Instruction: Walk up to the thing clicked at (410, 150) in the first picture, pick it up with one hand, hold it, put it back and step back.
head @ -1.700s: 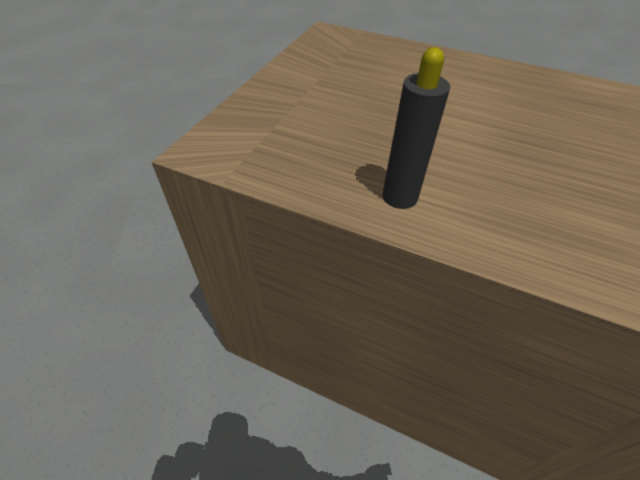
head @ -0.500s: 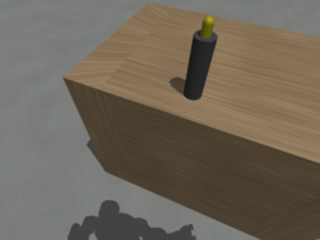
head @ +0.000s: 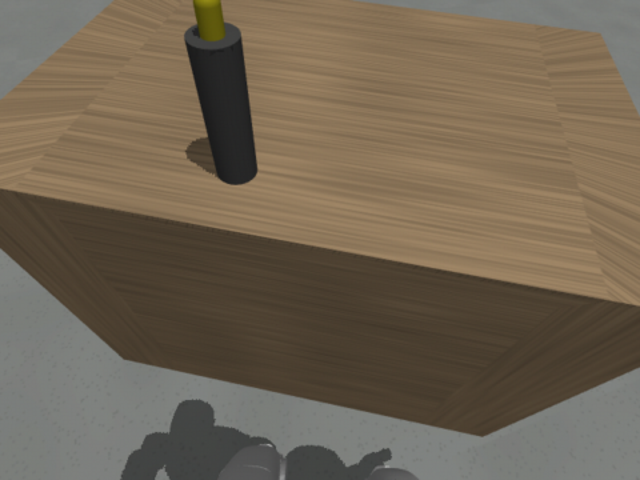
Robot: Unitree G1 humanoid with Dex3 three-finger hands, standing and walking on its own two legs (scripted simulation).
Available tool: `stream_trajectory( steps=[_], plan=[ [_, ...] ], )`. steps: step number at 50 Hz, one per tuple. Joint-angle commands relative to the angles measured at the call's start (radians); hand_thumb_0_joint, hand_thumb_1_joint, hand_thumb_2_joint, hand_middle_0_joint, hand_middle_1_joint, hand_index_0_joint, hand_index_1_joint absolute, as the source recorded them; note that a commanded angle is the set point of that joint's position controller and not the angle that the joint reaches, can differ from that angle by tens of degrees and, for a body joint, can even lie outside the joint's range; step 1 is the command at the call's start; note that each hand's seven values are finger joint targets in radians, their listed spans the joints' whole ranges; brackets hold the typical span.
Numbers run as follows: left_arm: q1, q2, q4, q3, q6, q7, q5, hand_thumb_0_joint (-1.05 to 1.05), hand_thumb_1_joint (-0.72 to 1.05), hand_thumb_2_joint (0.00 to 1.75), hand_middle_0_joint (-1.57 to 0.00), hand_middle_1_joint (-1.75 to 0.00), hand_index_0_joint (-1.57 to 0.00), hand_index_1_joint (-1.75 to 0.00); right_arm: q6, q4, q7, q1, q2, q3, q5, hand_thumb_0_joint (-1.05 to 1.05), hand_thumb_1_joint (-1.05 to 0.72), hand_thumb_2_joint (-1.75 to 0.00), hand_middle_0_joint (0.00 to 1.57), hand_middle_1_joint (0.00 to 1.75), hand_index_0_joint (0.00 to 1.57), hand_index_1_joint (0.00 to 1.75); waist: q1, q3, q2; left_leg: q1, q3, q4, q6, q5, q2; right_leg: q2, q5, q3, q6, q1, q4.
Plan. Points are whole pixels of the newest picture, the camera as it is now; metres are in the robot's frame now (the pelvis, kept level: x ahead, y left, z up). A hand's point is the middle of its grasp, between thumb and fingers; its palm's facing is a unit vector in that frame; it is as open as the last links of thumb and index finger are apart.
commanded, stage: walk up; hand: left
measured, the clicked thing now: (224, 98) +0.51 +0.17 +0.17
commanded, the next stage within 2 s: none
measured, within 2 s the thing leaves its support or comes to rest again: neither
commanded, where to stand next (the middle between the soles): +0.07 +0.01 m, yaw -7 degrees
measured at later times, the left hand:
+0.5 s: hand (148, 445) +0.16 +0.24 -0.12, palm faces -0.15 -0.86 -0.48, open 7.4 cm
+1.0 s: hand (147, 476) +0.13 +0.24 -0.14, palm faces -0.15 -0.94 -0.32, open 7.4 cm
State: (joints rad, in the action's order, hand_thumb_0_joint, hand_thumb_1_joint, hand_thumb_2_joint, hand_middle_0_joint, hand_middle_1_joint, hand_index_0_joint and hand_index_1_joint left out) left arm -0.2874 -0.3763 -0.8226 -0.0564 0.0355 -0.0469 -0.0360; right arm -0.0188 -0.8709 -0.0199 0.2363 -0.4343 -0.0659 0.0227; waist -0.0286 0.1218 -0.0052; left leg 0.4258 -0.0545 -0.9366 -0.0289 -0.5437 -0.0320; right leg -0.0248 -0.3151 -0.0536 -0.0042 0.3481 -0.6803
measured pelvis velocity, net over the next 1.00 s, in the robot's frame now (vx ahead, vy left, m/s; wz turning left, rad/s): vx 0.00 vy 0.00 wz -0.16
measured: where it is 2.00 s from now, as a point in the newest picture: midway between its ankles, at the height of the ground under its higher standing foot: outside the picture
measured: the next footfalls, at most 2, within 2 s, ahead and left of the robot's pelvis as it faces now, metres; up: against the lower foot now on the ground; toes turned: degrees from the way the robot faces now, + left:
left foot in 0.06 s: +0.08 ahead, +0.09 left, +0.00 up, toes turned +2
right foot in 0.40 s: +0.06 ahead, -0.14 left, +0.00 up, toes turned -6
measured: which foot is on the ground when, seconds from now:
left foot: up 0.00-0.04, down 0.06-0.42, up 0.44-0.68, down 0.70-1.00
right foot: down 0.00-0.10, up 0.12-0.38, down 0.40-1.00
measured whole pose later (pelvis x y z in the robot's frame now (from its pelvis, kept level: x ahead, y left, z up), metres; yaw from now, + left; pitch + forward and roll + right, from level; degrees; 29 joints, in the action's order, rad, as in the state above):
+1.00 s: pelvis +0.00 +0.00 +0.02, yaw -9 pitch -3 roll +0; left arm -0.13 -0.36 -1.04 -0.03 0.01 -0.02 -0.01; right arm -0.01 -1.03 0.01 0.16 -0.37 -0.02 0.02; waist -0.01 0.07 -0.02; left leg 0.20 0.00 -0.54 0.04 -0.29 -0.07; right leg -0.01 -0.23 -0.08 0.01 0.26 -0.54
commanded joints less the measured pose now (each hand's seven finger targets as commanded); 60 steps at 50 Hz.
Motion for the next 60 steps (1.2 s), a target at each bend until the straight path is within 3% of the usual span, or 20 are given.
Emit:
stream_trajectory(
  steps=[1, 3, 4, 5, 6, 11, 16, 19, 21, 22, 23, 26, 31, 34, 35, 37, 38, 41, 47, 60],
  plan=[
    [0.03, -0.304, 0.087, -0.074, -0.053, 0.054, 0.03, 0.0, 0.9, 0.9, -0.2, -0.3, -0.2, -0.3, -0.017, 0.077, 0.0, 0.06, -0.166, -0.054, 0.014, 0.0, -0.9, -0.9, 0.2, 0.3, 0.2, 0.3, 0.043, -0.135, -0.061, -0.101, 0.084, 0.198, -0.016, 0.114, -0.009, 0.29, 0.344, -0.349, -0.232, -0.026, 0.137],
    [0.106, -0.246, 0.115, -0.044, -0.051, 0.062, 0.049, 0.0, 0.9, 0.9, -0.2, -0.3, -0.2, -0.3, -0.016, 0.057, -0.004, 0.159, -0.186, -0.07, 0.029, 0.0, -0.9, -0.9, 0.2, 0.3, 0.2, 0.3, 0.114, -0.144, 0.019, -0.289, 0.149, 0.451, -0.017, 0.288, -0.041, 0.204, 0.317, -0.237, -0.132, 0.122, 0.0],
    [0.077, -0.179, 0.122, -0.022, -0.05, 0.066, 0.057, 0.0, 0.9, 0.9, -0.2, -0.3, -0.2, -0.3, -0.018, 0.082, -0.004, 0.102, -0.256, -0.086, 0.033, 0.0, -0.9, -0.9, 0.2, 0.3, 0.2, 0.3, 0.088, -0.125, 0.225, -0.306, 0.416, 0.609, -0.06, 0.374, -0.209, 0.034, 0.111, -0.122, -0.047, 0.198, -0.153],
    [0.033, -0.201, 0.092, -0.028, -0.041, 0.08, 0.053, 0.0, 0.9, 0.9, -0.2, -0.3, -0.2, -0.3, -0.016, 0.116, 0.001, 0.021, -0.291, -0.085, 0.025, 0.0, -0.9, -0.9, 0.2, 0.3, 0.2, 0.3, 0.056, -0.108, 0.233, -0.253, 0.528, 0.645, -0.116, 0.362, -0.327, -0.069, -0.252, -0.065, -0.018, 0.205, -0.267],
    [-0.009, -0.262, 0.064, -0.043, -0.039, 0.091, 0.043, 0.0, 0.9, 0.9, -0.2, -0.3, -0.2, -0.3, -0.013, 0.119, 0.009, -0.007, -0.29, -0.088, 0.016, 0.0, -0.9, -0.9, 0.2, 0.3, 0.2, 0.3, 0.05, -0.121, 0.203, -0.203, 0.579, 0.621, -0.209, 0.32, -0.388, -0.03, -0.321, -0.099, -0.017, 0.14, -0.375],
    [0.02, -0.218, 0.037, -0.039, -0.049, 0.077, 0.042, 0.0, 0.9, 0.9, -0.2, -0.3, -0.2, -0.3, -0.014, 0.1, 0.003, 0.011, -0.199, -0.066, 0.007, 0.0, -0.9, -0.9, 0.2, 0.3, 0.2, 0.3, 0.04, -0.077, 0.139, -0.287, 0.225, 0.512, -0.116, 0.75, -0.207, -0.007, -0.172, -0.039, -0.016, 0.163, -0.33],
    [0.029, -0.188, 0.038, -0.028, -0.075, 0.082, 0.035, 0.0, 0.9, 0.9, -0.2, -0.3, -0.2, -0.3, 0.014, 0.121, 0.017, 0.024, -0.187, -0.061, 0.01, 0.0, -0.9, -0.9, 0.2, 0.3, 0.2, 0.3, 0.069, -0.179, 0.164, -0.373, 0.137, 0.371, -0.171, 0.854, -0.197, -0.006, -0.096, 0.084, -0.002, 0.019, -0.02],
    [-0.002, -0.206, 0.009, -0.039, -0.089, 0.091, 0.019, 0.0, 0.9, 0.9, -0.2, -0.3, -0.2, -0.3, 0.035, 0.125, 0.028, -0.015, -0.154, -0.048, -0.01, 0.0, -0.9, -0.9, 0.2, 0.3, 0.2, 0.3, 0.021, -0.201, 0.088, -0.222, 0.092, 0.248, -0.094, 0.678, -0.151, -0.004, 0.179, 0.063, -0.038, -0.212, 0.233],
    [-0.002, -0.289, 0.025, -0.06, -0.109, 0.101, 0.003, 0.0, 0.9, 0.9, -0.2, -0.3, -0.2, -0.3, 0.034, 0.151, 0.032, -0.042, -0.071, -0.013, -0.018, 0.0, -0.9, -0.9, 0.2, 0.3, 0.2, 0.3, 0.0, -0.201, -0.142, 0.067, 0.039, 0.072, 0.007, 0.184, -0.023, 0.314, 0.391, -0.42, -0.164, -0.35, 0.265],
    [0.038, -0.333, 0.024, -0.059, -0.105, 0.1, 0.01, 0.0, 0.9, 0.9, -0.2, -0.3, -0.2, -0.3, 0.053, 0.141, 0.019, -0.061, -0.119, -0.029, -0.011, 0.0, -0.9, -0.9, 0.2, 0.3, 0.2, 0.3, 0.001, -0.163, -0.132, 0.016, 0.117, -0.022, 0.001, -0.091, -0.028, 0.413, 0.414, -0.475, -0.288, -0.192, 0.252],
    [0.07, -0.325, 0.035, -0.058, -0.104, 0.1, 0.009, 0.0, 0.9, 0.9, -0.2, -0.3, -0.2, -0.3, 0.058, 0.122, 0.018, -0.054, -0.141, -0.039, -0.006, 0.0, -0.9, -0.9, 0.2, 0.3, 0.2, 0.3, 0.014, -0.12, -0.142, -0.021, 0.144, -0.063, 0.005, -0.105, -0.044, 0.401, 0.399, -0.478, -0.306, -0.116, 0.248],
    [0.122, -0.264, 0.032, -0.04, -0.109, 0.097, 0.015, 0.0, 0.9, 0.9, -0.2, -0.3, -0.2, -0.3, 0.045, 0.068, 0.025, -0.033, -0.137, -0.032, -0.027, 0.0, -0.9, -0.9, 0.2, 0.3, 0.2, 0.3, 0.039, -0.107, -0.133, -0.014, 0.138, -0.004, 0.006, -0.009, -0.021, 0.257, 0.529, -0.254, -0.201, -0.158, 0.205],
    [0.143, -0.249, 0.02, -0.036, -0.092, 0.082, 0.01, 0.0, 0.9, 0.9, -0.2, -0.3, -0.2, -0.3, 0.023, 0.025, 0.02, -0.034, -0.121, -0.017, -0.023, 0.0, -0.9, -0.9, 0.2, 0.3, 0.2, 0.3, 0.026, -0.162, -0.209, -0.129, 0.048, 0.235, 0.037, 0.081, 0.002, 0.181, 0.515, -0.172, -0.171, -0.166, 0.176],
    [0.182, -0.24, 0.014, -0.037, -0.068, 0.072, 0.023, 0.0, 0.9, 0.9, -0.2, -0.3, -0.2, -0.3, 0.0, -0.02, 0.012, -0.007, -0.118, -0.021, -0.015, 0.0, -0.9, -0.9, 0.2, 0.3, 0.2, 0.3, 0.052, -0.183, -0.172, -0.28, 0.018, 0.478, 0.041, 0.32, 0.021, 0.15, 0.402, -0.129, -0.128, -0.102, 0.105],
    [0.186, -0.214, 0.015, -0.031, -0.061, 0.068, 0.031, 0.0, 0.9, 0.9, -0.2, -0.3, -0.2, -0.3, -0.007, -0.032, 0.007, -0.002, -0.135, -0.026, -0.008, 0.0, -0.9, -0.9, 0.2, 0.3, 0.2, 0.3, 0.051, -0.195, -0.128, -0.336, 0.065, 0.501, 0.024, 0.372, -0.008, 0.143, 0.334, -0.136, -0.099, -0.053, 0.09],
    [0.183, -0.172, -0.008, -0.019, -0.053, 0.063, 0.045, 0.0, 0.9, 0.9, -0.2, -0.3, -0.2, -0.3, -0.021, -0.02, 0.004, -0.086, -0.215, -0.031, -0.003, 0.0, -0.9, -0.9, 0.2, 0.3, 0.2, 0.3, 0.017, -0.168, 0.06, -0.241, 0.345, 0.56, -0.098, 0.328, -0.226, 0.028, 0.055, -0.056, -0.029, -0.014, 0.022],
    [0.164, -0.201, -0.048, -0.03, -0.049, 0.066, 0.034, 0.0, 0.9, 0.9, -0.2, -0.3, -0.2, -0.3, -0.02, -0.014, 0.01, -0.155, -0.224, -0.029, -0.009, 0.0, -0.9, -0.9, 0.2, 0.3, 0.2, 0.3, -0.008, -0.137, 0.107, -0.128, 0.33, 0.539, -0.134, 0.282, -0.261, 0.045, -0.074, -0.013, -0.03, -0.128, 0.021],
    [0.176, -0.208, -0.078, -0.029, -0.064, 0.049, 0.028, 0.0, 0.9, 0.9, -0.2, -0.3, -0.2, -0.3, -0.018, -0.024, 0.017, -0.172, -0.157, -0.004, -0.007, 0.0, -0.9, -0.9, 0.2, 0.3, 0.2, 0.3, 0.002, -0.12, 0.088, -0.131, 0.128, 0.478, -0.025, 0.221, -0.085, 0.093, 0.103, -0.136, -0.066, -0.133, 0.192],
    [0.214, -0.197, -0.138, -0.021, -0.055, 0.037, 0.03, 0.0, 0.9, 0.9, -0.2, -0.3, -0.2, -0.3, -0.017, -0.079, 0.021, -0.166, -0.155, -0.002, -0.006, 0.0, -0.9, -0.9, 0.2, 0.3, 0.2, 0.3, 0.01, -0.044, 0.08, -0.15, 0.164, 0.572, -0.016, 0.05, -0.092, 0.083, -0.104, -0.136, -0.059, -0.05, 0.289],
    [0.233, -0.18, -0.22, -0.004, -0.061, 0.038, 0.039, 0.0, 0.9, 0.9, -0.2, -0.3, -0.2, -0.3, -0.027, -0.143, 0.015, -0.168, -0.149, 0.009, -0.02, 0.0, -0.9, -0.9, 0.2, 0.3, 0.2, 0.3, 0.025, -0.188, -0.014, -0.319, 0.104, 0.588, 0.001, 0.419, -0.102, 0.116, 0.3, -0.106, -0.032, -0.177, 0.308]
  ],
)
